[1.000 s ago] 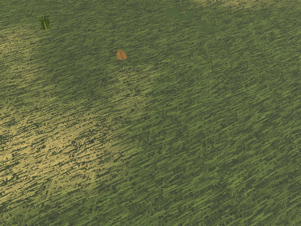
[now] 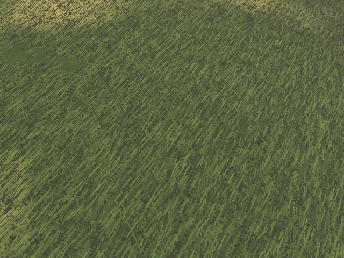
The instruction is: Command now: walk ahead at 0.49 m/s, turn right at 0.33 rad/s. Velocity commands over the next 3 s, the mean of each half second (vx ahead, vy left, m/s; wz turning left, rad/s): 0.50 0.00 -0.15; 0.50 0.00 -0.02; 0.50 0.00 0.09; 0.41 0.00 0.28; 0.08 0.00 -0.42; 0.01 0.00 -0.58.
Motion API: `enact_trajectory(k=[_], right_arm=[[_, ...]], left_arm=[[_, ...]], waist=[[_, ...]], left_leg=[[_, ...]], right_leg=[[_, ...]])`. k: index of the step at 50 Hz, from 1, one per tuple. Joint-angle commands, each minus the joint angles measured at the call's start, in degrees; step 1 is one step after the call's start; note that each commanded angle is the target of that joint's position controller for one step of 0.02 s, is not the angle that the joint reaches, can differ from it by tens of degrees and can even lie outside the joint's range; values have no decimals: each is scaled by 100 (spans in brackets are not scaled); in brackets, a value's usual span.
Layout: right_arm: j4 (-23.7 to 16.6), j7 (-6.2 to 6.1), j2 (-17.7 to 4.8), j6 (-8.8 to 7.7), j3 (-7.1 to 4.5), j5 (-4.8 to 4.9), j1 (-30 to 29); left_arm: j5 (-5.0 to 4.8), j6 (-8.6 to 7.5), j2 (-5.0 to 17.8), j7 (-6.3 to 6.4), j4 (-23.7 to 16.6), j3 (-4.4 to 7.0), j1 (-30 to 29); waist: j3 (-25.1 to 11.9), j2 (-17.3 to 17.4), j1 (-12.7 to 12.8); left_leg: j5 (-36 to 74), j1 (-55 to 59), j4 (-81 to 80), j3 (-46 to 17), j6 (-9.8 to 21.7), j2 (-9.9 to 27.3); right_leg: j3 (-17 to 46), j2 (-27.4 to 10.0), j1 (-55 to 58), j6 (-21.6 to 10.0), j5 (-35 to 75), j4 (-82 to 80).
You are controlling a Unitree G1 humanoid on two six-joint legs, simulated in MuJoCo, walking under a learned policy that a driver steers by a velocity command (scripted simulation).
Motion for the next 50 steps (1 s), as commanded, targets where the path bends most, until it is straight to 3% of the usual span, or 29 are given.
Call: enact_trajectory(k=[1,5,10,11,12,13,14,15,16,17,18,20,21,24,28,31,34,37,38,39,40,41,42,43,44,45,47,50], right_arm=[[-139,52,-412,-142,-39,6,135],[54,57,-527,-90,-36,63,401],[409,0,-767,61,-62,40,963],[464,-17,-803,100,-63,43,985],[519,-30,-828,141,-59,65,985],[533,-42,-757,165,-24,89,1009],[287,-43,-556,153,52,98,853],[103,17,-16,145,152,222,1320],[153,-34,-682,181,-35,82,776],[3,-2,-613,143,-40,100,370],[23,16,-494,124,-11,108,276],[169,65,-320,268,5,-28,465],[206,102,-251,333,4,-60,492],[75,177,-197,414,-10,-104,28],[-224,188,-170,407,36,-62,-991],[-379,186,-141,390,93,-24,-1584],[-517,163,-251,373,84,-20,-1962],[-506,124,-339,311,37,-31,-1798],[-375,86,-401,281,-7,-36,-1385],[-82,39,-477,231,-72,-56,-543],[244,-26,-778,167,-185,-155,511],[308,-65,-1481,146,-361,-278,1192],[324,-3,-1361,229,-349,-40,949],[249,4,-1102,251,-280,57,251],[175,31,-687,219,-176,60,-190],[207,38,-475,178,-112,46,-359],[371,18,-234,98,-30,56,-307],[608,11,-392,-5,-59,85,117]], left_arm=[[6,-25,-45,-67,-328,-79,-6],[-28,-100,-185,-142,-580,-233,-979],[-27,-152,-38,-59,-712,-246,-1474],[-7,-176,-3,-26,-647,-227,-1296],[20,-224,44,14,-455,-185,-755],[89,-292,237,76,-111,-94,160],[197,-331,693,158,92,41,1257],[110,-285,1204,222,171,171,1448],[-103,-235,928,234,161,145,1262],[-140,-255,657,222,181,58,811],[-136,-293,386,186,185,-4,515],[-173,-359,101,193,251,-75,278],[-174,-403,62,195,313,-87,349],[-229,-481,194,208,562,-52,667],[-217,-472,168,199,798,-79,1017],[-199,-479,272,214,966,-75,1301],[-160,-453,349,265,1151,-72,1543],[-121,-420,451,324,1263,-53,1455],[-108,-410,511,335,1285,-40,1373],[-114,-380,534,332,1305,-36,1282],[-131,-379,416,326,1248,-84,1301],[-355,-383,-182,267,1088,-218,1897],[-244,-393,132,254,1176,-116,1862],[-188,-378,309,251,1027,-49,1280],[-175,-410,254,217,941,-67,902],[-165,-384,116,202,951,-75,798],[-36,-227,-90,143,1043,-109,976],[-41,-120,-163,86,948,-115,656]], waist=[[132,674,185],[215,696,8],[303,763,-126],[203,807,-28],[-78,763,240],[-630,598,590],[-1396,42,1037],[-1905,-1287,766],[-1415,-280,829],[-738,-166,588],[-431,27,387],[-178,-80,53],[-161,-79,3],[95,-38,-41],[357,-32,136],[428,-51,300],[544,-54,379],[472,-51,206],[243,-83,17],[-184,43,-358],[-830,278,-706],[-1727,1497,-594],[-1874,1457,-509],[-833,956,-226],[-314,543,-120],[-37,508,51],[50,683,288],[148,605,338]], left_leg=[[1061,144,-1243,-1137,760,1553],[1613,53,-1207,-530,610,1294],[2518,974,-723,-614,606,1631],[3226,1107,-344,-551,570,1628],[3906,1118,385,-404,496,1529],[3772,680,1451,-199,376,1309],[1858,-480,3111,-13,240,1081],[-1942,-2540,5003,-4,21,82],[-1718,-3098,5348,-748,92,336],[-1159,-3154,5194,-840,136,543],[-827,-2876,4871,-842,112,688],[-629,-2313,4454,-821,-16,818],[-566,-2182,4399,-772,-63,787],[-84,-2539,4063,-674,-188,853],[768,-2831,2953,-534,-282,870],[1146,-2598,2135,-387,-214,724],[1013,-2588,1689,-364,-39,634],[393,-2099,1325,-259,223,412],[176,-1505,1213,-172,321,219],[263,-509,866,-59,442,10],[141,1006,847,-584,664,471],[-644,2824,507,-3239,1340,2278],[-837,2735,-470,-4862,1564,2600],[-1179,1896,-520,-3884,1355,2363],[-840,1080,-707,-3172,1197,2140],[-378,552,-882,-2599,976,1848],[389,-9,-1055,-1886,771,1500],[1046,16,-1225,-1465,832,1375]], right_leg=[[179,-180,-534,73,577,-527],[-495,-198,63,126,1277,-2065],[-823,-55,403,-97,528,-2939],[-893,91,746,-191,302,-3123],[-969,284,1484,-308,349,-3488],[-866,298,2772,-473,452,-3640],[574,-1013,4259,-784,-200,-3745],[3267,-2488,5542,-1536,-314,-4429],[3108,-2207,5109,-1386,-73,-4572],[2215,-1930,4422,-1212,530,-4642],[1658,-1667,3755,-1042,1096,-4834],[923,-1252,2968,-783,1431,-5139],[781,-1183,2822,-794,1648,-5239],[436,-1086,2729,-870,1899,-5532],[65,-907,2825,-810,2149,-5646],[-85,-927,3028,-753,2352,-5637],[-58,-1136,3547,-731,2514,-5522],[-152,-1253,3944,-623,3636,-4965],[-233,-1208,3950,-543,4421,-4435],[-412,-1010,3801,-444,4788,-3424],[-574,-743,2911,-338,3777,-2026],[-913,117,934,-50,819,294],[-173,533,99,-88,-1539,1177],[10,90,-304,-152,-1034,1326],[-23,-144,-214,-168,-527,1000],[-64,-335,31,-160,-278,631],[-145,-449,547,-48,-79,279],[-307,-523,240,86,283,-38]])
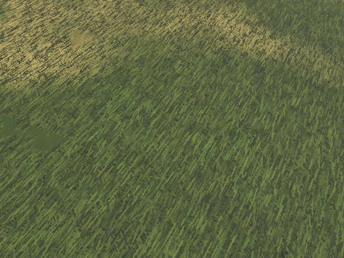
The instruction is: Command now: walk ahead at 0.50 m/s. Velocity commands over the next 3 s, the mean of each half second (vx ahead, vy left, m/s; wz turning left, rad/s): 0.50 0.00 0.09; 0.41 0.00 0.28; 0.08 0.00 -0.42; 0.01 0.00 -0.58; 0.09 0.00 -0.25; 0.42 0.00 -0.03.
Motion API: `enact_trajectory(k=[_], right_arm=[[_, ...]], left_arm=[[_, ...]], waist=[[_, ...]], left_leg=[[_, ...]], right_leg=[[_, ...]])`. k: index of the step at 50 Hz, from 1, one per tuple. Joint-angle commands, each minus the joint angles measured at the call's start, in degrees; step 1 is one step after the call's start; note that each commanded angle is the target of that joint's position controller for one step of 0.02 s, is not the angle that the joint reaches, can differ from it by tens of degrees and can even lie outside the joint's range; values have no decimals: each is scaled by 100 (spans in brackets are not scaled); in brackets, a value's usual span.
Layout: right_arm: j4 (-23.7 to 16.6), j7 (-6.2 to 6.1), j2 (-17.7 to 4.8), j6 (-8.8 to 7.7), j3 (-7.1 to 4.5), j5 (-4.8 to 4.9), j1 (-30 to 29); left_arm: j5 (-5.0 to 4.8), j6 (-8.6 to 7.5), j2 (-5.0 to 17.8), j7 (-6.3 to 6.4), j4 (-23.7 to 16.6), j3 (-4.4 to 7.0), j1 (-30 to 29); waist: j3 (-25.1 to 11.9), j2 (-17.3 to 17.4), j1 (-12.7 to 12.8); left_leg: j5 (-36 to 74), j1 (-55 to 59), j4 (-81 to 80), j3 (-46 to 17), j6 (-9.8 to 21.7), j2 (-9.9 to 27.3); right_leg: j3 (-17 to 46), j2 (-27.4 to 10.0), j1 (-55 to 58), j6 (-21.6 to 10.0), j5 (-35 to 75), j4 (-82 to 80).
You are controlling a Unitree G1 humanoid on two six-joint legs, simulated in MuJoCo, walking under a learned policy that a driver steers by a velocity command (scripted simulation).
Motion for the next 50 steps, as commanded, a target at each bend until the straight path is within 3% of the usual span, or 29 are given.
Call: enact_trajectory(k=[1,7,11,13,15,16,17,18,19,20,21,22,24,26,29,34,38,41,42,43,44,45,46,47,48,49,50], right_arm=[[-58,-15,-552,-149,-80,31,341],[182,-43,-496,-136,-13,29,938],[369,-104,-513,-110,0,-24,1316],[439,-145,-552,-86,-12,-60,1349],[462,-177,-595,-68,-24,-82,1216],[461,-180,-653,-59,-36,-88,1113],[441,-160,-679,-42,-35,-64,971],[305,-133,-573,-59,11,3,880],[151,-79,53,-53,148,270,1495],[263,-128,-505,-11,-22,129,1360],[133,-120,-560,12,-78,72,876],[78,-88,-418,6,-56,49,611],[100,-17,-233,147,-76,-81,606],[58,52,-94,285,-81,-115,606],[-179,105,-88,382,-102,-102,45],[-604,190,-25,368,-33,-77,-1039],[-903,240,-58,356,11,-111,-1715],[-782,157,-23,273,14,-192,-1406],[-599,112,-71,221,-9,-210,-967],[-327,70,-191,139,-64,-238,-289],[-80,19,-412,34,-128,-334,398],[31,-45,-1076,-36,-273,-444,1059],[-3,-70,-1286,12,-323,-150,1007],[-151,-99,-1202,97,-312,30,684],[-208,-115,-841,96,-196,33,25],[-227,-138,-483,95,-89,19,-317],[-259,-190,-336,100,-42,42,-542]], left_arm=[[26,93,156,-53,-167,30,204],[-52,74,73,-70,-580,-50,-1188],[-62,45,102,-53,-760,-74,-1759],[-61,10,157,-45,-837,-55,-1869],[-63,-49,224,-17,-808,-13,-1637],[-64,-87,295,22,-671,36,-1164],[-40,-149,407,75,-366,110,-240],[91,-219,767,151,-107,234,816],[224,-211,1401,182,-74,402,1411],[21,-120,1170,127,-142,370,1046],[-67,-103,845,108,-227,273,376],[-83,-142,484,85,-285,185,-32],[-107,-215,155,135,-192,87,-177],[-116,-320,169,163,-83,85,68],[-112,-399,307,183,14,117,327],[-98,-403,308,216,117,81,649],[-81,-356,471,286,254,111,1068],[-44,-249,439,315,470,76,1299],[-42,-223,483,319,514,77,1277],[-60,-187,515,309,541,68,1219],[-152,-161,497,285,524,42,1138],[-273,-157,104,262,292,-65,1288],[-583,-92,-111,258,378,-101,2010],[-418,-16,400,296,346,71,1334],[-314,-16,213,287,192,50,860],[-198,13,126,292,217,64,718],[-82,105,123,276,245,113,771]], waist=[[90,472,158],[326,498,-171],[397,542,-342],[435,543,-311],[335,553,-135],[110,589,83],[-352,445,484],[-1031,166,858],[-1962,-1030,706],[-1941,-475,635],[-998,-200,354],[-446,-24,229],[-7,-160,-62],[-11,-200,-162],[127,-154,-182],[338,-157,-18],[413,-154,175],[363,-256,38],[153,-372,-120],[-182,-352,-393],[-583,-168,-743],[-1540,723,-799],[-2761,1389,-538],[-2355,379,-572],[-1422,602,-394],[-668,383,-191],[-368,440,4]], left_leg=[[980,120,-1392,-1264,591,1487],[1719,603,-1425,-870,471,1306],[2223,1276,-1229,-831,524,1478],[2623,1634,-1028,-855,545,1629],[3668,1725,-543,-829,468,1668],[4418,1669,-9,-829,404,1625],[4551,1400,983,-707,305,1424],[3231,321,2392,-599,205,1173],[-240,-1776,4668,-121,-99,240],[-1852,-2263,5373,-790,-8,116],[-1353,-2461,5376,-946,32,467],[-939,-2363,5086,-937,24,688],[-610,-1971,4670,-909,-37,906],[-449,-1917,4663,-831,-108,923],[137,-2516,4379,-734,-191,1011],[1055,-2704,2808,-395,-250,922],[952,-2602,1908,11,-65,782],[295,-1895,1440,184,161,326],[156,-1413,1312,194,256,128],[395,-675,898,122,359,2],[1636,519,342,-69,476,293],[4822,2347,1060,-1420,883,1972],[6687,3472,903,-3074,1883,3338],[6003,2595,596,-2261,1570,2879],[5048,1769,241,-1719,1272,2655],[4391,898,-103,-1304,906,2359],[3936,334,-308,-922,658,2165]], right_leg=[[-39,-261,-572,134,535,-242],[-340,-168,-889,284,1505,-2008],[-464,8,-867,161,1465,-2696],[-451,67,-842,30,1144,-2908],[-506,261,-273,-145,693,-3157],[-548,448,370,-239,488,-3300],[-599,587,1492,-366,683,-3689],[180,-157,3110,-613,517,-3757],[2785,-2011,4936,-1292,-145,-4107],[3603,-2182,4466,-1320,-366,-4694],[2640,-1927,3581,-1094,-619,-4862],[1939,-1681,2781,-893,-351,-5160],[887,-1188,1935,-448,257,-5450],[440,-1149,1793,-461,917,-5512],[-167,-1047,1944,-426,1379,-5614],[-880,-883,2194,-366,2008,-5583],[-1174,-1117,2904,-369,2636,-5403],[-1266,-1132,3180,-379,5106,-4570],[-1233,-1098,3225,-353,5790,-4070],[-1203,-988,3170,-284,5702,-3288],[-1247,-768,2591,-133,4724,-2241],[-1254,-281,1261,36,1288,-349],[-503,618,146,210,-2524,1416],[226,385,90,201,-1969,1359],[193,175,-177,182,-1634,1041],[124,24,-82,196,-1310,628],[83,-53,138,220,-1040,369]])
Over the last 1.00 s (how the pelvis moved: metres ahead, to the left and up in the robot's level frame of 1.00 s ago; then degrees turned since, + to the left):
0.54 0.00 0.00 -2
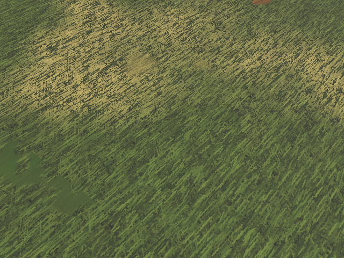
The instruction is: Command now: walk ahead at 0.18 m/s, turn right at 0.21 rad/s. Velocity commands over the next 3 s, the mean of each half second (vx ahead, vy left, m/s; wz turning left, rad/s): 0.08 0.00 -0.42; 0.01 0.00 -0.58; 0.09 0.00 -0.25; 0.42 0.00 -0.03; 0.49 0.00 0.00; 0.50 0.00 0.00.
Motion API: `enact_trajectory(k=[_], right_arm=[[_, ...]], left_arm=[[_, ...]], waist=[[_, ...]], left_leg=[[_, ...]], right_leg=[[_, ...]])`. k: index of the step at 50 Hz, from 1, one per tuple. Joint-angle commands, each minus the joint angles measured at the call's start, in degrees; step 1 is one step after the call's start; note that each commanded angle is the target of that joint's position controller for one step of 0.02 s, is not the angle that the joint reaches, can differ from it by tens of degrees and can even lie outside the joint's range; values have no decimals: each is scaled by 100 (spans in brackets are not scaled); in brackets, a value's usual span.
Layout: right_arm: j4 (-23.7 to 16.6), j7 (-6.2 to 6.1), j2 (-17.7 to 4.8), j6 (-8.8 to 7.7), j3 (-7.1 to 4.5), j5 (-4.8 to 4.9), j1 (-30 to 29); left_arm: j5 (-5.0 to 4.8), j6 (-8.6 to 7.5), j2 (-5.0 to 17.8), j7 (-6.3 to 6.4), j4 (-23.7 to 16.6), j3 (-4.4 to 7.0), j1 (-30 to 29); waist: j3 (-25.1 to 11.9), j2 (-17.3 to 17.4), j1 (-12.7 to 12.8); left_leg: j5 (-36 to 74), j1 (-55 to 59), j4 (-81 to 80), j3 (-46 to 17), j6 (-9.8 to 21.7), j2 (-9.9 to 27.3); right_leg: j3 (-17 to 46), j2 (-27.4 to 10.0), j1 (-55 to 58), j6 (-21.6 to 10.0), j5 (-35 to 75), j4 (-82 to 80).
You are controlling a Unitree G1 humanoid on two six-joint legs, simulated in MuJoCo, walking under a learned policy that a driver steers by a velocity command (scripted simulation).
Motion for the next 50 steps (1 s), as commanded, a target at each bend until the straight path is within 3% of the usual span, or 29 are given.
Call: enact_trajectory(k=[1,4,9,15,18,19,20,21,22,23,24,25,26,27,29,33,40,43,45,46,47,48,49,50], right_arm=[[-37,-147,-457,-2,-75,77,622],[-117,-171,-690,-78,-118,26,604],[-137,-238,-689,26,-115,0,619],[-137,-214,-1009,230,-244,-49,826],[-171,-214,-1161,344,-318,-45,777],[-140,-208,-1178,388,-346,-57,853],[-126,-170,-988,449,-327,-79,1080],[-556,-157,-512,475,-205,44,821],[-619,-210,-720,565,-217,-19,334],[-609,-189,-710,595,-226,38,399],[-568,-168,-690,549,-226,93,441],[-577,-165,-773,500,-253,44,415],[-537,-151,-859,487,-276,-50,512],[-531,-138,-862,500,-288,-75,572],[-582,-137,-777,545,-271,-29,580],[-767,-186,-760,616,-239,11,345],[-1037,-213,-808,540,-194,87,227],[-1083,-236,-830,473,-178,136,499],[-990,-276,-813,403,-167,128,1014],[-1006,-328,-1232,370,-255,37,1099],[-1211,-336,-1833,389,-358,-13,714],[-1273,-288,-1723,420,-348,-76,537],[-1368,-259,-1313,409,-229,-50,292],[-1422,-235,-1076,403,-165,-16,-21]], left_arm=[[236,164,409,-21,-150,173,458],[193,342,236,-59,-192,207,608],[244,511,345,-123,-653,221,-254],[230,565,493,-212,-1091,239,-738],[189,504,473,-225,-1246,245,-685],[184,432,504,-207,-1236,249,-542],[227,336,882,-159,-1194,340,-335],[195,305,1775,-91,-1288,550,-262],[167,334,1696,-57,-1119,591,232],[150,365,1494,-21,-1139,531,37],[137,408,1330,-8,-1242,474,-387],[87,429,1232,2,-1372,437,-757],[67,432,1089,-6,-1477,392,-975],[60,416,1069,-33,-1511,376,-943],[57,363,1190,-68,-1498,402,-770],[106,369,1360,-68,-1489,437,-538],[167,442,1547,-157,-1626,495,-686],[153,480,1562,-200,-1676,507,-908],[69,523,1511,-199,-1739,494,-1202],[21,511,1238,-178,-1814,423,-1134],[-35,481,897,-150,-1908,351,-908],[227,488,1408,-126,-1803,461,-901],[235,504,1494,-166,-1738,513,-839],[228,543,1449,-216,-1621,521,-688]], waist=[[-608,301,-83],[-833,322,124],[-601,754,-14],[-673,679,-244],[-669,558,-187],[-706,318,-93],[-724,-627,-70],[-535,-2188,-80],[-614,-1203,260],[-615,-796,59],[-529,-564,-121],[-553,-613,-230],[-700,-625,-282],[-872,-527,-282],[-975,-345,-251],[-844,-549,-87],[-866,-636,-20],[-921,-709,-149],[-895,-598,-483],[-853,90,-424],[-780,1410,-202],[-646,1049,-205],[-518,680,-25],[-366,503,136]], left_leg=[[3832,881,-1234,-897,671,1731],[3629,631,-1323,-509,808,1712],[1647,605,-1483,-131,750,1647],[808,925,-1150,-210,777,2106],[532,944,-617,-135,477,2175],[237,773,-201,24,188,2042],[-443,423,907,406,-209,1561],[-2632,-1189,2162,589,-699,336],[-2933,-1407,3143,-373,-725,245],[-2542,-1475,3471,-641,-727,290],[-2001,-1458,3385,-807,-688,347],[-1633,-1496,3272,-890,-646,357],[-1412,-1396,3346,-872,-637,294],[-1341,-1313,3446,-878,-640,222],[-1307,-1291,3296,-947,-686,199],[-1416,-1312,2579,-1047,-749,150],[-1567,-537,1573,-1118,-625,-102],[-1552,116,789,-1118,-495,-263],[-767,1133,-726,-1072,-386,-270],[-1038,1633,-1531,-1896,-186,605],[-938,1886,-1997,-3567,370,2124],[-274,1016,-1815,-3561,886,2457],[149,688,-1709,-3124,912,2166],[359,562,-1602,-2452,721,1740]], right_leg=[[263,-216,-561,22,493,168],[148,-96,-483,99,821,143],[-5,-260,-823,164,1359,-1204],[-273,-167,-583,17,704,-2079],[-378,-56,-144,-130,695,-2945],[-279,-2,277,-200,1257,-3620],[633,-472,657,-356,1857,-4587],[2894,-1965,1062,-1195,3904,-4949],[2779,-2053,1094,-1711,4462,-4826],[2305,-1768,1010,-1698,4357,-4727],[1924,-1402,892,-1470,3974,-4751],[1729,-1145,965,-1280,3852,-4738],[1580,-987,1019,-1237,4150,-4684],[1564,-961,1086,-1251,4404,-4632],[1650,-946,1197,-1274,4383,-4611],[2071,-930,1227,-1317,3462,-4712],[2699,-803,780,-1257,2952,-4637],[2989,-679,586,-1054,3114,-4522],[2901,-320,60,-623,2559,-4280],[2475,143,-564,-245,1486,-3673],[1133,1206,-1593,45,-52,-2417],[881,877,-1431,118,-493,-1173],[988,735,-1182,117,-221,-601],[930,667,-1131,154,152,-211]])
Over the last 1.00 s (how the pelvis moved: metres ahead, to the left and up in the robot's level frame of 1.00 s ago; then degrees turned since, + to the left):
0.51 0.03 -0.01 13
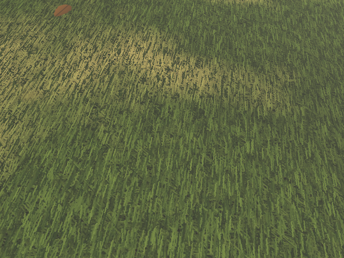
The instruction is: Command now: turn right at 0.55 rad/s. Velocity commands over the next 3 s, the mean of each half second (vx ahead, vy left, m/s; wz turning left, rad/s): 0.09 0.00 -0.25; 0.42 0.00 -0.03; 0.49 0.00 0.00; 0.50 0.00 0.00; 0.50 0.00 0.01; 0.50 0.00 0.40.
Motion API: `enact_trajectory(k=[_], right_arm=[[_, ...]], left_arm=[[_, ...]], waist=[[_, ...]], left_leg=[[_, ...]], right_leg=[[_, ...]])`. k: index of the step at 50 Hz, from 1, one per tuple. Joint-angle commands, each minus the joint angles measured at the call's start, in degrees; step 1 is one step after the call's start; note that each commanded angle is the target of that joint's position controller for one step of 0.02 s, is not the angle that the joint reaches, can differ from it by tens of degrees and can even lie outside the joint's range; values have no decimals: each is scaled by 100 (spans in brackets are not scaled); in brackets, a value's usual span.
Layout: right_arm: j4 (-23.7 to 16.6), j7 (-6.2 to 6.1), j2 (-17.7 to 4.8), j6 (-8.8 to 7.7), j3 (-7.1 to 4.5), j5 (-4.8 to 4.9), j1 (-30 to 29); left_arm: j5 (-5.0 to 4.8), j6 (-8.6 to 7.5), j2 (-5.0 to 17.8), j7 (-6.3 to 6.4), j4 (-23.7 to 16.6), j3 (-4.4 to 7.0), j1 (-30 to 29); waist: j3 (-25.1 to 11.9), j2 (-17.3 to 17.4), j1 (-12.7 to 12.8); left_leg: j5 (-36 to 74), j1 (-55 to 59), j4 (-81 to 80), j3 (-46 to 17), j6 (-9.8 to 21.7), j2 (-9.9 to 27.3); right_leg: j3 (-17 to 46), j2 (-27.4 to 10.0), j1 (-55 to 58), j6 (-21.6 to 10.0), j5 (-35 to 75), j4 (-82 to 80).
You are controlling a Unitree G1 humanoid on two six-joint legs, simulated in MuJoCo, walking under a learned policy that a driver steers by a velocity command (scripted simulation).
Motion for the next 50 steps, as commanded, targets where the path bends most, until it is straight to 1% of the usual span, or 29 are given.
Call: enact_trajectory(k=[1,3,7,12,13,14,15,16,17,18,19,20,21,22,25,29,32,34,36,37,38,39,40,41,42,43,44,46,50], right_arm=[[-569,19,-672,-85,-130,-8,-580],[-533,18,-705,-110,-133,-10,-326],[-303,44,-835,-150,-182,6,286],[-168,178,-1018,-102,-218,-35,255],[-120,200,-1052,-75,-227,-24,267],[-86,223,-1033,-47,-219,-2,249],[-37,243,-951,-28,-191,23,255],[-16,262,-732,-33,-141,-1,367],[-250,321,-208,-51,2,-11,258],[-402,272,-645,-8,-79,-73,-287],[-418,290,-925,7,-181,-35,-457],[-320,358,-909,-25,-202,13,-294],[-200,415,-913,-74,-223,16,-78],[-112,465,-879,-118,-234,-64,7],[-36,536,-661,-189,-203,-96,-45],[-187,549,-545,-209,-159,-57,-549],[-306,548,-528,-235,-137,-39,-780],[-338,530,-575,-260,-147,-35,-720],[-212,473,-597,-308,-178,-35,-184],[5,408,-691,-356,-239,-53,423],[276,313,-998,-435,-349,-110,1345],[377,268,-1780,-481,-507,-181,2173],[455,317,-1606,-459,-447,-70,2018],[303,354,-1247,-440,-346,-22,1318],[191,388,-905,-465,-260,-6,832],[165,385,-747,-500,-200,1,629],[210,370,-615,-546,-148,19,602],[371,355,-591,-639,-128,34,847],[686,341,-563,-682,-98,87,1369]], left_arm=[[54,10,642,-84,-182,185,365],[15,48,542,-161,-147,135,393],[-30,89,356,-127,-270,11,-21],[-108,88,248,-52,-275,-153,-137],[-122,65,245,-32,-244,-171,-67],[-106,26,169,-17,-146,-215,153],[-43,-36,114,6,-49,-258,337],[54,-125,293,30,15,-253,460],[99,-177,851,56,39,-152,812],[78,-176,1332,43,249,24,1128],[95,-213,967,29,220,-73,871],[32,-252,704,40,184,-159,573],[14,-297,595,59,144,-194,389],[-18,-373,526,87,182,-215,430],[-48,-565,525,62,339,-200,688],[-29,-652,567,43,501,-171,984],[-6,-698,671,40,591,-138,1111],[-4,-720,749,34,612,-116,1075],[-28,-715,834,27,620,-94,911],[-16,-718,787,23,639,-112,890],[7,-736,575,7,619,-183,888],[-109,-763,20,-16,344,-336,995],[20,-748,374,-5,401,-238,1006],[26,-729,477,-39,425,-195,892],[8,-741,446,-111,456,-211,782],[4,-723,334,-147,475,-223,734],[72,-665,274,-166,531,-244,780],[106,-580,187,-207,572,-276,743],[112,-510,124,-234,335,-305,-74]], waist=[[-135,931,262],[-237,1075,97],[-377,1100,-239],[-463,1445,-325],[-465,1453,-283],[-580,1329,-154],[-582,1140,-19],[-643,648,-10],[-741,-774,80],[60,-1198,471],[547,-666,321],[672,-603,122],[612,-617,-18],[531,-558,-32],[258,-320,-11],[362,-384,170],[448,-355,213],[460,-322,139],[372,-205,-195],[144,30,-472],[-423,608,-848],[-1065,2177,-1003],[-879,1763,-749],[-270,1055,-400],[-10,687,-239],[60,661,-116],[67,727,-50],[-20,766,-37],[180,626,-140]], left_leg=[[1040,59,-1284,-1150,806,1496],[1976,475,-1061,-757,850,1308],[2640,1263,-797,-734,1020,1492],[2904,916,-532,-612,1022,1479],[3048,875,-429,-629,1000,1478],[2474,730,-376,-576,887,1418],[1434,286,-315,-525,655,1316],[132,-506,-55,-379,363,1094],[-1572,-1683,1156,365,51,341],[-2027,-2183,1811,289,36,120],[-1598,-2343,2313,-22,57,320],[-1201,-2385,2432,-65,32,351],[-893,-2326,2431,-45,-6,401],[-619,-2287,2531,22,-53,422],[-157,-2314,2530,145,-176,446],[114,-2242,1718,207,-305,507],[100,-1860,1110,229,-214,493],[-13,-1362,818,313,-86,423],[98,-370,366,478,55,252],[52,522,115,528,121,53],[-393,1675,-201,-23,278,441],[-2173,2799,-1239,-2671,802,2083],[-2694,2321,-1894,-4100,993,2402],[-2854,1734,-1765,-3332,943,2271],[-2159,1219,-1808,-2667,856,1990],[-1429,983,-1894,-2071,742,1705],[-774,862,-1960,-1629,647,1480],[399,865,-1973,-1164,718,1352],[1599,1185,-2067,-639,840,1256]], right_leg=[[-99,-303,-354,134,25,1819],[-197,-257,-500,292,84,1891],[-206,-314,-523,436,-85,946],[-755,-439,741,254,-347,-851],[-830,-445,955,193,-128,-1289],[-946,-438,1425,96,351,-2055],[-944,-460,2128,-22,1025,-2987],[-281,-885,2960,-173,858,-3173],[1608,-2250,3552,-649,-634,-3601],[2448,-2857,2446,-1317,-1268,-4045],[2321,-2692,2168,-1398,-1810,-4253],[1977,-2423,2069,-1242,-1734,-4369],[1610,-2176,2173,-1071,-1316,-4427],[1317,-2035,2272,-1047,-775,-4405],[815,-1895,2496,-1089,119,-4296],[648,-1987,2379,-1176,351,-4277],[570,-2089,2205,-1164,556,-4156],[531,-2150,2013,-1119,781,-4017],[392,-2121,1661,-976,1316,-3585],[159,-1883,1399,-853,2093,-2826],[-317,-1434,956,-676,2474,-1307],[-1006,-572,-530,-317,701,884],[-340,-375,-1107,-423,-514,1771],[-148,-822,-1278,-560,-42,2092],[-237,-1062,-1135,-565,475,1938],[-352,-1232,-984,-527,756,1693],[-435,-1326,-837,-449,958,1550],[-600,-1351,-782,-314,1218,1564],[-838,-1445,-1554,-89,1714,1108]])
Over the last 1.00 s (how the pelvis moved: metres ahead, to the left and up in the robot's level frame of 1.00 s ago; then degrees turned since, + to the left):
0.05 -0.01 0.01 -34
